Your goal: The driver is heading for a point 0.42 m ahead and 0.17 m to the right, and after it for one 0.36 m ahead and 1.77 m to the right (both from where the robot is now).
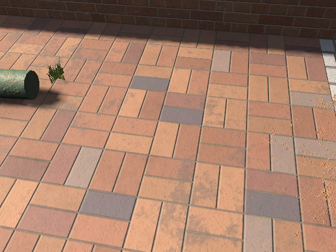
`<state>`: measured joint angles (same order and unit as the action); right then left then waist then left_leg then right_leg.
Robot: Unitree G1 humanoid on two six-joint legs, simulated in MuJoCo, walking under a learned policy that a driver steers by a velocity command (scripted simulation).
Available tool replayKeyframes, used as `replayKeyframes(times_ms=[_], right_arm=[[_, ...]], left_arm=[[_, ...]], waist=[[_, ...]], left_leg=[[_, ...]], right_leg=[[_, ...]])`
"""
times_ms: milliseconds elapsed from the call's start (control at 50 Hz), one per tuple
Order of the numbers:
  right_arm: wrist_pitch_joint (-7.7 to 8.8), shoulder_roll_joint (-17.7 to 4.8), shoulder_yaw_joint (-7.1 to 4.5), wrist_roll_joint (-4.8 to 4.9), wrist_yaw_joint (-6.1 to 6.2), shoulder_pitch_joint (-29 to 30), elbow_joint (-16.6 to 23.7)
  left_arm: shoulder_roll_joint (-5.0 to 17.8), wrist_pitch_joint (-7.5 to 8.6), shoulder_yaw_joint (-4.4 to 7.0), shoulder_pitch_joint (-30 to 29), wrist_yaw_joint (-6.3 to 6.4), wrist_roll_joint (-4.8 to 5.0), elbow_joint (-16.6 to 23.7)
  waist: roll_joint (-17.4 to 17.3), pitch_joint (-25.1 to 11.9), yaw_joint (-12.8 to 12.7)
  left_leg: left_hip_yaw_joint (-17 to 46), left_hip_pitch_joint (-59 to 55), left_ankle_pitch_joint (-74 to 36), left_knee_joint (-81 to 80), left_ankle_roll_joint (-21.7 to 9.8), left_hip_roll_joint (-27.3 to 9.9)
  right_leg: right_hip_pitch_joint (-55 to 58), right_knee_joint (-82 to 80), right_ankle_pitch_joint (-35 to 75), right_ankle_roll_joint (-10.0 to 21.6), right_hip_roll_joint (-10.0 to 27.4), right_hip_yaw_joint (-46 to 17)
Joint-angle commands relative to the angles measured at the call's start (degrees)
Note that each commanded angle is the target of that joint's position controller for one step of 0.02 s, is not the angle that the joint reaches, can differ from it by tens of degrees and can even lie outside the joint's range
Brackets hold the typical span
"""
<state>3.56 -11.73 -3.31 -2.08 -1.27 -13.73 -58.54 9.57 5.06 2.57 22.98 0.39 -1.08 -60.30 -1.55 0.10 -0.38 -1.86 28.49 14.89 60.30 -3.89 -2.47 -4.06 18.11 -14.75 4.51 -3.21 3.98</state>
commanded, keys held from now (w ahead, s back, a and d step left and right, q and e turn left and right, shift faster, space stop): w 0.10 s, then w+e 0.38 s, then e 0.52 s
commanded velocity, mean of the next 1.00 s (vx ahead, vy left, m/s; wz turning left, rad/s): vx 0.34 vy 0.00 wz -0.40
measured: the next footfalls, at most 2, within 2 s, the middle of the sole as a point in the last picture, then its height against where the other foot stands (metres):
left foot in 0.26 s outside the picture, level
right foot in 0.76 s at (213, 250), level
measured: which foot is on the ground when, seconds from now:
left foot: up 0.00-0.24, down 0.26-0.76, up 0.78-1.00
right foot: down 0.00-0.26, up 0.28-0.74, down 0.76-1.00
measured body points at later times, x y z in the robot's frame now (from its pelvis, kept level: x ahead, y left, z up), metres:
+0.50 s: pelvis +0.28 +0.03 +0.00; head +0.30 +0.03 +0.45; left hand +0.38 +0.27 -0.15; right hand +0.26 -0.23 -0.14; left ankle +0.29 +0.09 -0.75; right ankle +0.26 -0.11 -0.66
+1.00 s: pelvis +0.43 -0.03 -0.01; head +0.47 -0.07 +0.43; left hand +0.62 +0.17 -0.13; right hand +0.44 -0.31 -0.15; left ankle +0.50 +0.12 -0.67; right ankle +0.49 -0.10 -0.75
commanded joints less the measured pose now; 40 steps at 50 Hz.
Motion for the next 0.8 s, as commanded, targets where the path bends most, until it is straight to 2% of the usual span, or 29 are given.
replayKeyframes(times_ms=[20, 100, 160, 200, 220, 240, 260, 280, 300, 320, 340, 360, 400, 420, 480, 520, 560, 620, 680, 720, 740, 760, 780, 800], right_arm=[[-0.67, -1.07, -0.17, -0.02, -0.44, 1.79, 3.11], [-0.75, 0.13, 0.84, 0.68, -0.77, 13.79, 7.81], [-0.73, -1.11, 0.80, 1.00, -0.54, 17.59, 9.94], [-0.34, -2.88, 0.19, 1.09, 0.04, 15.23, 10.02], [-0.01, -4.02, -0.34, 1.08, 0.49, 11.29, 8.99], [0.47, -5.37, -1.06, 1.09, 1.00, 4.43, 6.94], [1.11, -7.10, -1.96, 0.52, 1.59, -4.66, 4.34], [1.54, -12.29, -3.28, -1.08, 2.26, -13.16, 3.57], [1.20, -15.37, -3.83, -1.81, 1.58, -12.02, 4.36], [0.55, -11.42, -3.24, 0.09, 1.22, -6.14, 5.63], [0.87, -7.13, -1.94, 0.59, 1.15, -0.31, 6.67], [1.46, -5.00, -1.36, 0.54, 1.05, 1.75, 6.56], [2.25, -2.62, -0.60, 0.74, 1.80, 0.46, 5.10], [2.76, -2.27, -0.44, 0.90, 1.95, -1.30, 4.39], [3.77, -3.72, -0.70, 1.33, 2.12, -4.34, 3.57], [3.93, -3.79, -0.50, 1.11, 2.32, -5.25, 3.44], [3.79, -3.78, -0.21, 1.24, 2.49, -5.06, 3.44], [3.21, -5.77, -0.45, 1.49, 2.97, -6.93, 3.35], [2.08, -7.39, -1.02, 1.59, 3.73, -7.68, 3.39], [1.02, -8.59, -1.62, 1.67, 4.25, -6.88, 4.09], [0.37, -8.95, -1.85, 1.80, 4.11, -6.29, 4.59], [-0.02, -9.51, -2.13, 2.05, 3.75, -7.11, 5.31], [-0.45, -3.23, -1.10, 1.60, 3.24, -12.65, 7.83], [-1.39, -5.13, -1.17, 1.65, 3.02, -11.93, 9.07]], left_arm=[[5.49, 1.10, 0.36, 5.90, 0.29, 0.15, -0.08], [5.44, 1.22, -0.12, 6.37, 0.26, 0.10, -0.20], [6.68, 1.31, 0.04, 7.92, 0.51, 0.22, -0.96], [7.84, 1.30, 0.28, 6.07, 0.64, 0.05, -0.62], [8.57, 1.26, 0.49, 5.04, 0.73, -0.03, -0.37], [9.08, 1.08, 0.66, 4.27, 0.68, -0.09, -0.22], [9.05, 0.87, 0.68, 3.33, 0.48, 0.21, 0.15], [6.02, 0.76, 0.00, 4.76, 0.15, 0.55, 1.80], [-0.02, 0.00, -0.74, 13.02, 0.15, 2.85, 1.94], [6.45, -0.71, 0.85, 8.20, 0.40, 1.22, 2.08], [6.73, -0.75, 1.24, 2.61, 0.06, 0.73, 3.70], [5.31, -0.79, 1.19, 0.37, -0.19, 0.46, 4.27], [3.98, -2.13, 1.52, 0.53, -1.06, -0.75, 4.49], [3.14, -2.83, 1.60, 0.49, -1.39, -0.80, 4.82], [2.41, -4.21, 1.59, -4.59, -2.17, -0.95, 7.35], [2.64, -4.50, 1.48, -8.47, -2.45, -0.90, 9.14], [2.09, -4.24, 0.92, -12.10, -2.67, -0.67, 10.89], [1.85, -4.09, 0.21, -17.18, -3.13, -0.55, 12.79], [4.01, -4.05, 0.69, -15.91, -3.10, -1.40, 13.49], [5.98, -3.60, 1.55, -10.86, -2.82, -1.77, 12.57], [6.98, -2.93, 2.17, -6.23, -2.41, -1.95, 11.31], [10.34, -2.02, 3.23, -2.38, -1.65, -2.41, 10.67], [17.05, -2.03, 4.79, -4.28, -1.10, -2.01, 11.56], [18.51, -3.33, 5.40, -0.65, -0.92, 0.51, 12.82]], waist=[[5.32, 6.09, 0.67], [6.42, 8.23, -1.05], [6.73, 8.19, -1.57], [6.41, 6.25, 0.47], [6.68, 3.82, 2.24], [6.25, 0.01, 5.01], [4.95, -4.80, 8.93], [-1.16, -12.51, 10.45], [-12.22, -18.20, 5.41], [-3.14, -12.96, 4.59], [-0.63, -4.51, 3.08], [0.62, -0.40, 1.99], [-1.26, 1.54, -0.42], [-1.64, 1.40, -0.88], [-1.68, 2.92, -1.23], [-1.31, 4.75, -1.50], [-2.21, 5.34, -1.66], [-3.50, 4.02, 0.26], [-4.95, 1.50, -0.32], [-5.12, -1.45, -2.25], [-3.26, -4.21, -4.31], [1.88, -7.32, -6.58], [13.51, -12.04, -0.52], [9.78, -20.35, -3.84]], left_leg=[[-0.95, 12.70, -3.88, -2.49, 1.23, -1.20], [-4.15, 7.90, -10.87, -18.33, 1.52, 0.49], [-4.60, 3.24, -12.61, -24.97, 0.15, 1.76], [-3.95, -1.10, -10.68, -27.15, -1.50, 2.96], [-3.89, -5.76, -8.58, -27.84, -2.25, 4.24], [-4.02, -13.34, -7.63, -29.91, -3.09, 5.47], [-2.39, -26.02, -9.34, -33.02, -4.06, 3.51], [12.40, -39.40, 0.55, -34.23, -5.94, -10.51], [38.62, -48.74, 6.15, -42.30, -12.68, -24.78], [38.75, -41.07, 14.37, -45.98, -11.39, -21.92], [29.02, -31.89, 13.78, -47.87, -9.37, -19.75], [21.90, -25.58, 6.40, -49.65, -7.77, -17.27], [11.82, -19.56, -2.88, -50.82, -5.33, -13.74], [9.28, -19.00, -6.05, -51.11, -5.09, -13.53], [2.96, -19.54, -10.68, -52.84, -4.84, -13.01], [-2.27, -19.52, -24.77, -51.41, -4.68, -12.24], [-8.26, -18.16, -36.05, -48.77, -3.87, -9.99], [-12.06, -20.56, -42.14, -45.56, -2.98, -9.59], [-12.67, -26.08, -49.77, -38.26, -2.60, -11.53], [-12.54, -28.10, -53.16, -28.05, -2.23, -12.34], [-12.78, -27.33, -48.25, -18.44, -1.16, -11.91], [-13.26, -21.19, -32.42, -4.05, 1.45, -9.31], [-12.16, -3.34, 22.25, 14.27, 3.96, -0.98], [-0.93, 3.71, 24.59, 23.33, 5.24, 3.60]], right_leg=[[4.29, -8.84, 24.68, 6.11, 14.76, -11.28], [0.59, -10.21, 29.60, 5.63, 12.41, -6.72], [2.60, -9.35, 34.57, 5.88, 13.98, -8.42], [5.73, -4.85, 44.73, 5.43, 14.86, -8.65], [7.04, -0.13, 51.51, 4.76, 14.65, -8.47], [7.02, 7.94, 54.25, 4.07, 13.57, -8.04], [1.32, 19.48, 47.00, 3.26, 11.27, -6.96], [-9.24, 36.28, 25.28, 2.81, 7.47, -5.13], [-26.58, 55.20, -16.05, 1.29, -1.26, -3.75], [-29.75, 58.74, -10.76, 2.21, 2.71, -7.81], [-30.40, 56.46, -5.03, 2.32, 5.08, -7.71], [-28.97, 54.11, -2.26, 2.27, 6.86, -7.46], [-25.60, 51.19, -1.18, 1.60, 8.53, -7.10], [-25.20, 50.45, -0.81, 1.36, 8.65, -6.75], [-30.35, 48.04, 3.44, 0.52, 9.74, -5.45], [-32.72, 43.71, 7.10, -0.42, 9.52, -3.91], [-29.82, 34.08, 11.23, -1.05, 8.18, -1.01], [-24.64, 22.92, 16.19, -0.63, 5.43, 3.41], [-21.34, 19.39, 11.69, 1.32, 3.26, 4.51], [-16.46, 16.64, 6.93, 3.46, 0.83, 4.48], [-11.12, 11.67, 9.27, 4.66, -0.43, 3.97], [-2.75, 6.52, 23.97, 6.66, 3.29, -1.71], [12.16, 15.77, 64.72, 13.66, 20.53, -20.22], [15.75, 9.48, 58.64, 21.86, 25.89, -34.11]])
